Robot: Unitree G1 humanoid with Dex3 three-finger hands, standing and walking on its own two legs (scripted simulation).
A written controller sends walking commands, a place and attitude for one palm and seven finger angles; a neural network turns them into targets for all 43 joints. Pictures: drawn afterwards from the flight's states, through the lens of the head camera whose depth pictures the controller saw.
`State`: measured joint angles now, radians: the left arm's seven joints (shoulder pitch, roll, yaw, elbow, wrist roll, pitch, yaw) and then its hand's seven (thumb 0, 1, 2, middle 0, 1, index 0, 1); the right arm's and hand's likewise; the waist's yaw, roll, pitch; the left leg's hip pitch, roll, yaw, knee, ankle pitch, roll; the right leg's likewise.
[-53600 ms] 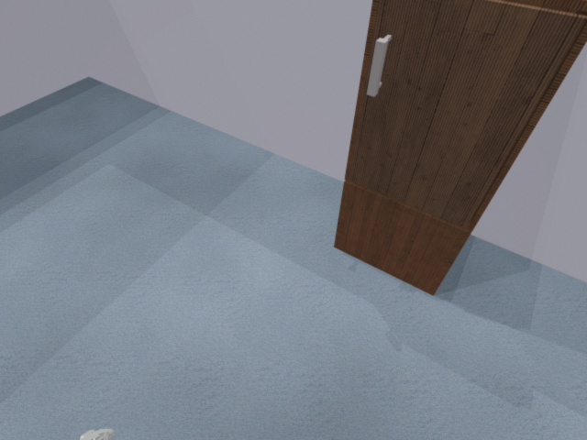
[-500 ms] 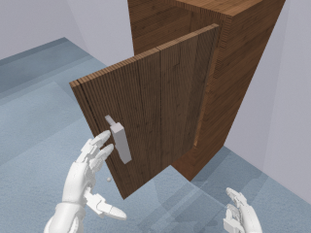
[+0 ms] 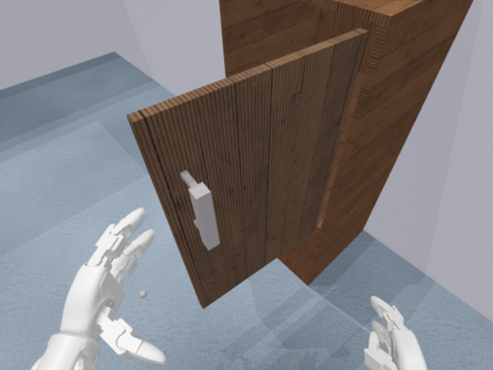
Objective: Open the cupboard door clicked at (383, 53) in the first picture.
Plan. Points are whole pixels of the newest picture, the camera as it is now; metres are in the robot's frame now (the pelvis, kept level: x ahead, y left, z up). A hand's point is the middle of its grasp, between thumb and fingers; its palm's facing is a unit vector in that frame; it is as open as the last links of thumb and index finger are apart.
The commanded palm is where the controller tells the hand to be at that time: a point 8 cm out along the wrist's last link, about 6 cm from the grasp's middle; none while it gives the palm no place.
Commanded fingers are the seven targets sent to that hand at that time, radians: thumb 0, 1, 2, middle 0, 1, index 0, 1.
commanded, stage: draw the hand back to the body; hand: left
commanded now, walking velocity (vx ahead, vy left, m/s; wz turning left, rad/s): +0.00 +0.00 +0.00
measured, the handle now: (199, 210) +0.33 +0.10 +0.11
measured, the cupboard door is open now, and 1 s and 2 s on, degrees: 84 84 84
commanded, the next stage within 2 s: step back with the hand held close in 1.54 s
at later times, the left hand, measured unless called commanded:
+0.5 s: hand (96, 282) +0.20 +0.20 +0.13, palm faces +0.01 -0.99 -0.12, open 16.1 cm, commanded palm +0.16 +0.26 +0.15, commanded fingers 0.00 -0.22 0.42 -0.16 -0.30 -0.16 -0.30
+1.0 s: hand (43, 249) +0.22 +0.26 +0.17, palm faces +0.38 -0.84 -0.39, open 11.0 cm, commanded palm +0.17 +0.30 +0.19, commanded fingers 0.00 0.65 0.80 -0.19 -0.30 -0.19 -0.30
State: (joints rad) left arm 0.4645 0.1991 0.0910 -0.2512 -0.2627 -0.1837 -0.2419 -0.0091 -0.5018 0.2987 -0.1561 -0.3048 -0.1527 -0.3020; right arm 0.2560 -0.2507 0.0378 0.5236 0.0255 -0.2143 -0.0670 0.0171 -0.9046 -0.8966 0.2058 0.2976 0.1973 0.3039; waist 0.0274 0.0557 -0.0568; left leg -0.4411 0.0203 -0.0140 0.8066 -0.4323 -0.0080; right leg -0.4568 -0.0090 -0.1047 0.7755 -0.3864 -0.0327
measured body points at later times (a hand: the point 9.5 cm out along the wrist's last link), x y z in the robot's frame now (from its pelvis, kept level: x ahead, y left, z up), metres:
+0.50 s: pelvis +0.00 +0.02 +0.01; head -0.01 +0.01 +0.46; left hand +0.19 +0.26 +0.14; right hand +0.20 -0.19 -0.05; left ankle -0.01 +0.12 -0.71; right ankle +0.01 -0.10 -0.71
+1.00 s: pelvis +0.02 +0.02 +0.03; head +0.01 +0.00 +0.48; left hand +0.19 +0.30 +0.19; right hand +0.20 -0.20 -0.05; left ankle -0.01 +0.12 -0.71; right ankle +0.01 -0.10 -0.71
